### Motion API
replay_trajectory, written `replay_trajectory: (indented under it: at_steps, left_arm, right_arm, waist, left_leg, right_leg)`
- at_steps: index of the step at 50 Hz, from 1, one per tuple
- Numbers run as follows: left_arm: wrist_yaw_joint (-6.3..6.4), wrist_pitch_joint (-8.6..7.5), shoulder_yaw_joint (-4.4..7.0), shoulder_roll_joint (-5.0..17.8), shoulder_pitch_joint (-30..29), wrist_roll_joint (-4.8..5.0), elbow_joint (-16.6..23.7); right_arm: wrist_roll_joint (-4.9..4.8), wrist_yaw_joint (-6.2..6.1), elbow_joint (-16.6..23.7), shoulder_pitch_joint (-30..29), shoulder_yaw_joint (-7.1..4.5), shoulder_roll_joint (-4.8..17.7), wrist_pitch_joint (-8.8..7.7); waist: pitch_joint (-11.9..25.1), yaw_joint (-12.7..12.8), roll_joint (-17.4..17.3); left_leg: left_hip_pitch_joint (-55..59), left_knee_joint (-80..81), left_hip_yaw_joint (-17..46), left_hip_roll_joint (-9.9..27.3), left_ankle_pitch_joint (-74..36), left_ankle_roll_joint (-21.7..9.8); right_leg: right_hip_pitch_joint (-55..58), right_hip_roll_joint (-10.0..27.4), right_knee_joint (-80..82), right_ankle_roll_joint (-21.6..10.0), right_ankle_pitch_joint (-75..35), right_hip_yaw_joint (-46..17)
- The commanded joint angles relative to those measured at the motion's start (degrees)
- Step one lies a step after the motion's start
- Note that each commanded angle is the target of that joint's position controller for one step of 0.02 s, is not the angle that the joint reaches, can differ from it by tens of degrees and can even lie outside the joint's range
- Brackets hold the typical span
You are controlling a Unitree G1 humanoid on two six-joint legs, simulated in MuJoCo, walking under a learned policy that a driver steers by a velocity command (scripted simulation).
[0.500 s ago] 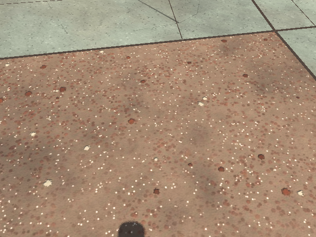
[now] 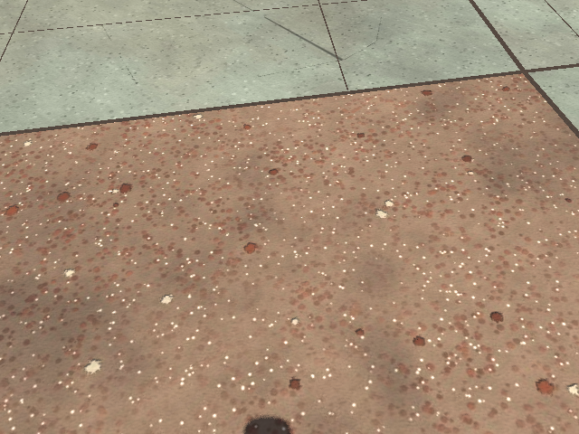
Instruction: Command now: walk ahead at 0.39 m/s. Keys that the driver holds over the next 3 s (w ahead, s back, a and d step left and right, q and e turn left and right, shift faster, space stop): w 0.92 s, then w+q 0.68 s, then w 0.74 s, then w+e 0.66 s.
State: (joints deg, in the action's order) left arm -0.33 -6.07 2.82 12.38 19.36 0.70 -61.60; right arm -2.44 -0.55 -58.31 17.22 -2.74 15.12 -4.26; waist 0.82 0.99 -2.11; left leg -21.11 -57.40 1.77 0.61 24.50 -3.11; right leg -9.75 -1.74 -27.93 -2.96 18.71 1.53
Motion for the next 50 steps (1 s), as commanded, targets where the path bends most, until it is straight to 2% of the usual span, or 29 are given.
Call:
replay_trajectory:
  at_steps: [1,3,5,8,12,14,15,16,17,18,19,20,21,22,23,24,26,28,30,35,40,43,44,45,46,47,48,49,50]
  left_arm:
    - [-0.64,-0.86,0.26,6.66,3.76,-0.14,1.63]
    - [-0.36,0.02,-0.67,4.44,5.29,-0.61,1.46]
    - [0.45,0.68,-0.66,5.59,7.2,-0.75,1.28]
    - [1.46,1.02,-0.38,8.02,7.61,-0.85,2.05]
    - [1.66,0.84,0.25,9.07,10.03,0.31,1.19]
    - [1.67,1.19,0.68,9.48,9.22,0.45,1.27]
    - [1.66,1.48,0.98,10.2,8.32,0.22,1.61]
    - [1.63,1.94,1.28,10.88,7.5,-0.13,1.94]
    - [1.6,2.52,1.11,10.31,6.77,-0.57,2.39]
    - [1.48,2.69,0.44,9.06,6.53,-1.25,3.67]
    - [0.74,1.55,-1.77,0.25,14.14,-0.92,4.35]
    - [0.24,-0.25,-1.37,2.69,12.48,0.24,3.36]
    - [0.02,-1.28,-0.04,7.3,6.21,1.9,5.72]
    - [0.4,-1.72,0.15,8.39,1.95,2.06,6.88]
    - [0.98,-1.53,0.61,8.23,0.2,1.38,7.21]
    - [1.36,-0.67,0.95,7.38,1.3,0.75,6.97]
    - [1.54,0.87,0.8,4.85,2.96,0.52,6.82]
    - [1.71,1.58,1.12,5.36,-0.16,0.15,8.3]
    - [1.74,1.54,1.39,6.14,-5.69,-0.41,10.41]
    - [0.59,0.55,0.7,4.64,-16.39,-0.21,13.62]
    - [-1.17,0.0,0.04,5.0,-24.07,0.43,16.87]
    - [-1.95,-0.46,0.67,7.25,-21.83,0.57,17.35]
    - [-1.92,-0.59,1.49,8.83,-17.28,0.51,16.28]
    - [-1.58,-0.59,2.99,11.54,-7.67,0.42,13.27]
    - [-1.02,-0.45,4.27,16.06,3.52,-0.36,10.95]
    - [-1.23,-0.02,4.94,19.27,6.9,-0.58,9.56]
    - [-1.17,-0.12,3.25,13.26,6.03,-0.31,10.23]
    - [-0.84,-0.31,2.46,10.86,1.15,-0.34,11.12]
    - [-0.77,-0.5,1.94,9.52,-3.48,-0.6,12.03]
  right_arm:
    - [0.44,0.77,6.08,-7.51,-0.98,4.81,-2.78]
    - [1.06,1.45,6.46,-8.61,-1.17,4.1,-2.55]
    - [1.38,1.8,7.8,-11.65,-0.63,2.24,-2.01]
    - [1.26,2.03,11.39,-20.25,0.62,0.24,-1.77]
    - [0.59,2.77,13.91,-24.67,0.75,2.07,-1.57]
    - [0.66,3.2,14.45,-23.88,0.24,3.67,-1.81]
    - [0.75,3.27,14.12,-21.52,-0.35,4.93,-1.92]
    - [0.78,3.12,13.04,-16.8,-1.26,6.57,-1.87]
    - [0.59,2.75,10.22,-7.42,-2.61,8.64,-1.62]
    - [0.88,2.19,7.79,2.94,-3.66,11.47,-1.27]
    - [2.24,2.24,6.01,8.95,-4.63,16.26,-0.97]
    - [2.02,2.5,6.09,7.26,-3.12,11.71,-1.0]
    - [1.65,2.51,6.73,1.35,-2.24,8.9,-1.37]
    - [1.74,2.61,8.05,-4.02,-1.64,7.09,-1.72]
    - [2.42,2.93,8.39,-7.34,-1.26,5.72,-2.11]
    - [2.99,3.17,8.3,-9.02,-0.77,4.15,-2.48]
    - [2.92,3.34,7.2,-8.32,-0.62,3.57,-2.67]
    - [2.83,2.65,6.02,-6.04,-0.87,5.16,-2.8]
    - [2.79,1.64,5.25,-3.41,-1.2,6.71,-2.63]
    - [2.01,0.34,4.01,2.0,-1.26,7.8,-1.84]
    - [1.51,0.12,1.71,7.38,-1.64,8.34,-0.45]
    - [1.43,-0.09,1.75,6.47,-2.23,9.49,0.51]
    - [1.47,-0.09,2.18,5.09,-2.3,9.86,0.81]
    - [1.74,-0.08,2.67,4.46,-1.8,8.6,1.1]
    - [2.76,-0.12,4.29,5.05,-0.74,6.58,0.98]
    - [2.42,0.6,4.33,12.33,1.47,-1.59,-0.38]
    - [0.75,0.72,3.61,8.9,0.15,4.55,-1.71]
    - [-0.8,0.79,5.44,3.51,-0.88,7.83,-2.48]
    - [-0.71,0.37,5.97,0.71,-0.96,7.73,-2.58]
  waist:
    - [-7.35,1.19,5.75]
    - [-6.2,1.02,6.92]
    - [-6.3,1.66,6.76]
    - [-8.26,3.19,6.38]
    - [-9.92,2.91,7.66]
    - [-8.63,1.0,7.53]
    - [-6.27,-0.75,8.28]
    - [-2.34,-3.51,9.37]
    - [3.33,-8.07,9.15]
    - [10.32,-11.97,6.21]
    - [20.35,-7.8,-10.42]
    - [21.08,-8.34,-10.77]
    - [10.15,-6.88,-8.13]
    - [4.85,-5.16,-2.47]
    - [1.78,-3.09,0.3]
    - [0.84,-0.75,-0.79]
    - [-0.05,0.81,-2.4]
    - [-2.21,0.97,-1.86]
    - [-3.74,-0.23,-0.56]
    - [-4.67,-3.52,-0.26]
    - [-6.4,-5.64,-0.11]
    - [-4.26,-2.99,-1.9]
    - [-1.25,-0.11,-2.74]
    - [4.66,4.28,-2.15]
    - [13.8,7.66,3.33]
    - [20.73,3.65,18.67]
    - [19.42,6.02,13.2]
    - [10.94,5.36,10.92]
    - [6.72,3.44,6.31]
  left_leg:
    - [-30.92,-8.49,2.07,5.48,-8.09,-1.61]
    - [-26.85,-4.01,-0.01,6.36,-12.56,-0.26]
    - [-25.74,1.51,-2.13,5.83,-15.86,1.63]
    - [-19.2,15.89,-4.51,3.57,-22.97,2.85]
    - [-14.41,24.46,-4.06,2.3,-26.38,1.3]
    - [-12.53,26.8,-3.52,1.8,-24.72,-0.48]
    - [-8.72,26.8,-4.14,0.61,-23.2,-1.43]
    - [-2.05,25.98,-5.4,-1.23,-21.41,-2.55]
    - [9.64,26.05,-6.5,-2.89,-20.84,-4.05]
    - [27.05,24.41,1.67,4.28,-18.69,-6.84]
    - [46.06,31.88,31.25,19.62,-2.13,-16.36]
    - [44.73,42.12,44.39,21.34,3.9,-16.39]
    - [35.96,42.89,35.41,19.74,2.79,-13.15]
    - [25.82,44.03,26.64,17.77,-3.63,-11.45]
    - [17.37,45.48,20.27,15.6,-10.24,-10.37]
    - [12.07,47.01,15.11,13.07,-13.77,-9.34]
    - [7.22,49.63,10.86,11.47,-15.86,-10.03]
    - [5.8,51.69,8.32,11.15,-17.39,-10.94]
    - [7.97,52.59,7.56,11.5,-19.01,-11.16]
    - [11.79,52.56,2.38,9.52,-22.25,-8.66]
    - [21.96,48.61,2.44,12.96,-24.44,-8.3]
    - [26.44,43.03,2.81,14.76,-35.33,-6.86]
    - [26.29,37.49,1.59,13.68,-45.53,-5.96]
    - [23.08,26.49,-0.77,10.53,-50.88,-4.41]
    - [10.88,8.44,-3.44,6.98,-37.23,-2.37]
    - [-12.91,-11.23,-2.46,-4.34,2.3,1.31]
    - [-19.16,-18.41,6.47,-2.39,8.35,0.18]
    - [-22.64,-19.37,6.18,0.38,3.71,-0.78]
    - [-20.42,-16.85,4.71,3.55,-1.78,-0.73]
  right_leg:
    - [16.2,18.36,18.9,-8.91,-0.56,-25.15]
    - [14.06,15.02,19.58,-7.21,-13.35,-16.87]
    - [12.4,13.58,20.2,-7.58,-20.08,-12.36]
    - [5.87,11.77,22.45,-7.25,-19.92,-8.1]
    - [7.86,14.43,23.48,-7.01,-20.4,-6.87]
    - [12.59,16.01,20.23,-5.84,-27.71,-6.02]
    - [14.45,16.3,16.61,-5.12,-37.3,-5.34]
    - [15.28,15.89,10.41,-4.35,-48.45,-4.33]
    - [12.96,13.62,-0.63,-2.99,-54.46,-2.49]
    - [1.09,11.28,-16.59,-1.42,-42.83,-1.56]
    - [-20.39,-0.13,-40.43,2.37,-7.05,-1.15]
    - [-26.91,-0.95,-49.59,1.23,12.08,-9.68]
    - [-32.42,2.42,-52.61,0.1,9.05,-8.64]
    - [-30.76,5.77,-50.41,-0.54,3.29,-7.07]
    - [-27.71,8.06,-46.69,-0.55,-0.83,-6.2]
    - [-23.64,9.97,-43.79,-0.68,-3.18,-6.59]
    - [-20.56,10.87,-40.28,-0.32,-3.97,-6.05]
    - [-23.6,11.47,-35.93,0.77,-7.09,-5.36]
    - [-28.96,11.89,-28.98,2.07,-13.05,-5.28]
    - [-27.87,8.94,-10.66,2.78,-26.2,-2.36]
    - [-29.62,7.21,-2.83,1.66,-22.58,-2.1]
    - [-24.3,5.27,-0.44,-0.59,-15.62,-1.02]
    - [-17.08,3.31,0.4,-1.76,-14.5,0.7]
    - [-3.92,2.12,0.66,-3.61,-15.54,1.5]
    - [14.72,12.32,-1.57,-7.61,-16.62,-10.03]
    - [33.56,25.07,5.36,-16.47,-4.22,-38.04]
    - [32.49,24.54,9.52,-14.55,0.65,-41.62]
    - [25.05,23.06,10.33,-11.55,-3.08,-31.73]
    - [16.65,21.08,11.93,-9.95,-9.39,-24.23]
